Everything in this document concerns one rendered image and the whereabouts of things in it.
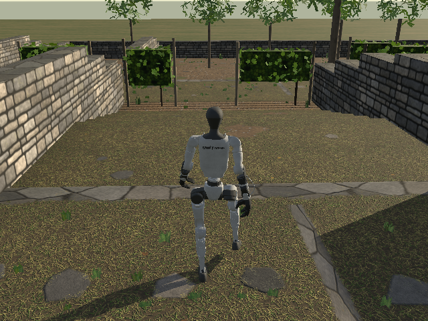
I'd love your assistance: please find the robot left forearm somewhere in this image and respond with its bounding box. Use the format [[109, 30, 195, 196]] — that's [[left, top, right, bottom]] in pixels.
[[180, 161, 190, 181]]

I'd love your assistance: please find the right robot shin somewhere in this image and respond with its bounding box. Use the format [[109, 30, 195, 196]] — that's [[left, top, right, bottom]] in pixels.
[[230, 201, 239, 242]]

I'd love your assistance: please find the robot right forearm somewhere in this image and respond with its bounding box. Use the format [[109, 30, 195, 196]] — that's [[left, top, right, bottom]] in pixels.
[[237, 165, 251, 200]]

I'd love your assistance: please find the robot left hand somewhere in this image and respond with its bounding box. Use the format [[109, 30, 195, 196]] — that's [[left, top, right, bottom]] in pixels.
[[179, 177, 195, 189]]

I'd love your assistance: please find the robot right hand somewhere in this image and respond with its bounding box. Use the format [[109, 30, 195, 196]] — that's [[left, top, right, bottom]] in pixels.
[[236, 199, 251, 217]]

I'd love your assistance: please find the humanoid robot torso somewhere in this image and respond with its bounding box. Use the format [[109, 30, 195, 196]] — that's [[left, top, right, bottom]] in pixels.
[[199, 133, 230, 201]]

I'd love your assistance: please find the robot left upper arm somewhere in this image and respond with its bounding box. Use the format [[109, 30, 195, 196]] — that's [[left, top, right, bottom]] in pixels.
[[183, 135, 201, 171]]

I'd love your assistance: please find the robot right upper arm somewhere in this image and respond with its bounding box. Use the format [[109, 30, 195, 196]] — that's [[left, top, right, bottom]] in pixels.
[[228, 136, 243, 175]]

